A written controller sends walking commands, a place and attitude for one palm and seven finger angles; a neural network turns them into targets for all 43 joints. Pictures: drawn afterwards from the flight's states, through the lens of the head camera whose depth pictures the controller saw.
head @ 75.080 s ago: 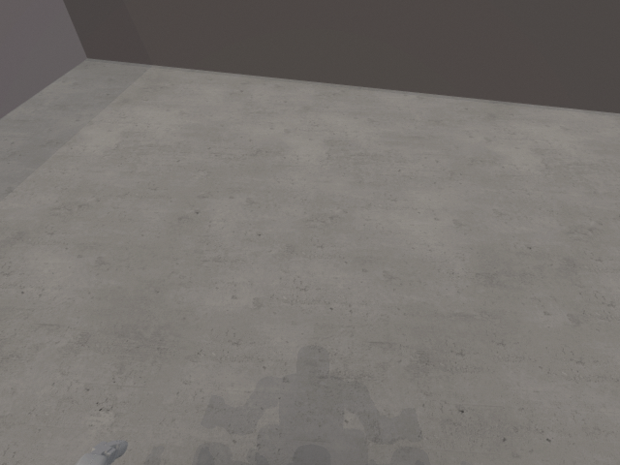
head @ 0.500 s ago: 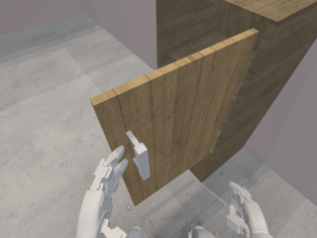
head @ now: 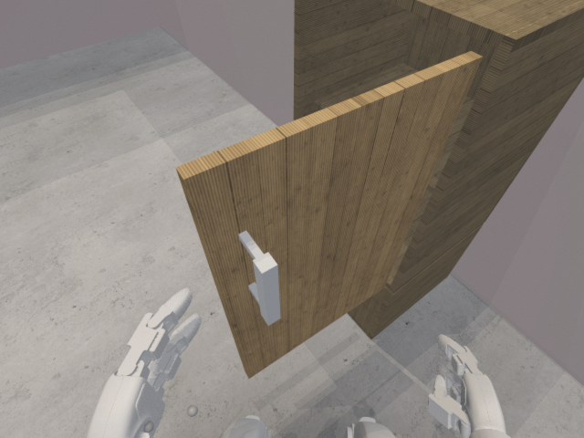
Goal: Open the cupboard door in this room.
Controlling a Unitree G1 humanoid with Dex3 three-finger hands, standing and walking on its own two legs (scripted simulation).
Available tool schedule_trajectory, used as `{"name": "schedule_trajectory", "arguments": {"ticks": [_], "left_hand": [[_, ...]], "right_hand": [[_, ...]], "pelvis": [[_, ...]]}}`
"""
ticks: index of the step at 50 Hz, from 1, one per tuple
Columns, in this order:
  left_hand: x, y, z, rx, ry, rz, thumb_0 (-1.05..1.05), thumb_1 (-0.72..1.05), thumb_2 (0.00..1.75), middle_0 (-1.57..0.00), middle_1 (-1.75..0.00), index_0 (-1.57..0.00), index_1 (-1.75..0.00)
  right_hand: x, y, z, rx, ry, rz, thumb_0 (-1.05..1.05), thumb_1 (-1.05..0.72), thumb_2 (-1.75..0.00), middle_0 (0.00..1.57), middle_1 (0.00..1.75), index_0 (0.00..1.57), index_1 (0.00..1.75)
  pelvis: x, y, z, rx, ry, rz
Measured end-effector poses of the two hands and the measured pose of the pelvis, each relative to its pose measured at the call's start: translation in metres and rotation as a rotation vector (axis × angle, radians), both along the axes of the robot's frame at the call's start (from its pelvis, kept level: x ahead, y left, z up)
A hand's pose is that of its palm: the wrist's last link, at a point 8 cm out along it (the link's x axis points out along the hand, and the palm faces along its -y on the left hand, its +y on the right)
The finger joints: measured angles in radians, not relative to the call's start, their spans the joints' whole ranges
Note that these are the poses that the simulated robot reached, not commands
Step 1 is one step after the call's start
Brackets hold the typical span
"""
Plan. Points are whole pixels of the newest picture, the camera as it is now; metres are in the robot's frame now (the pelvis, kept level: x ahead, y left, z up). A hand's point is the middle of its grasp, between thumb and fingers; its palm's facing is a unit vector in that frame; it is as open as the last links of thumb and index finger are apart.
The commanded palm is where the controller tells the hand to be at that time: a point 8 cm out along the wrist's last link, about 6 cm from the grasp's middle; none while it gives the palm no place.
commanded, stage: draw the hand back to the body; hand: left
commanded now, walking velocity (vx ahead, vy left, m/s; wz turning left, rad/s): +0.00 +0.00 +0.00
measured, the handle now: (259, 280) +0.29 +0.07 +0.10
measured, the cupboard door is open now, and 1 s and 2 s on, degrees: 87 87 87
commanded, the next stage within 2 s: step back with the hand held close in 1.66 s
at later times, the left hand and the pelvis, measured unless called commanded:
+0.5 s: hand (136, 385) +0.15 +0.16 +0.14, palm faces -0.04 -1.00 -0.08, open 16.3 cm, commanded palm +0.12 +0.22 +0.16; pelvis +0.00 +0.01 +0.02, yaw +0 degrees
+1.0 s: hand (40, 296) +0.20 +0.24 +0.20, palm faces +0.33 -0.85 -0.40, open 12.5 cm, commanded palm +0.16 +0.28 +0.23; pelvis +0.03 +0.02 +0.07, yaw +0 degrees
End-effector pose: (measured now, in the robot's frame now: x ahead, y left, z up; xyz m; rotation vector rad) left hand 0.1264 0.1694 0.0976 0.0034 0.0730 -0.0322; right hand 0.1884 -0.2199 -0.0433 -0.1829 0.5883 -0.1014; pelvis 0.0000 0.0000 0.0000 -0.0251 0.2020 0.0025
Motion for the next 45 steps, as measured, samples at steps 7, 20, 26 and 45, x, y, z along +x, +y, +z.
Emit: {"name": "schedule_trajectory", "arguments": {"ticks": [7, 20, 26, 45], "left_hand": [[0.000, 0.003, -0.002, -0.019, -0.024, -0.022, -0.01, -0.45, 0.33, -0.15, -0.30, -0.15, -0.30], [0.007, 0.030, 0.039, 0.051, -0.058, -0.014, -0.01, -0.49, 0.30, -0.15, -0.30, -0.15, -0.30], [0.011, 0.046, 0.046, 0.077, -0.049, -0.012, -0.01, -0.49, 0.30, -0.15, -0.30, -0.15, -0.30], [0.033, 0.095, 0.103, 0.392, -0.031, 0.304, 0.00, -0.05, 0.49, -0.17, -0.30, -0.17, -0.30]], "right_hand": [[-0.001, 0.007, 0.001, -0.009, -0.026, 0.013, 0.01, -0.90, -0.90, 0.20, 0.30, 0.20, 0.30], [-0.014, 0.016, 0.019, 0.022, -0.022, -0.033, 0.01, -0.90, -0.90, 0.20, 0.30, 0.20, 0.30], [-0.012, 0.014, 0.029, -0.003, -0.033, -0.026, 0.01, -0.90, -0.90, 0.20, 0.30, 0.20, 0.30], [0.008, 0.026, 0.047, -0.011, -0.007, -0.006, 0.01, -0.90, -0.90, 0.20, 0.30, 0.20, 0.30]], "pelvis": [[-0.006, 0.004, -0.004, -0.010, 0.002, 0.002], [0.001, 0.012, 0.016, -0.017, -0.059, -0.004], [0.005, 0.014, 0.023, -0.022, -0.077, -0.002], [0.029, 0.017, 0.060, -0.007, -0.159, -0.005]]}}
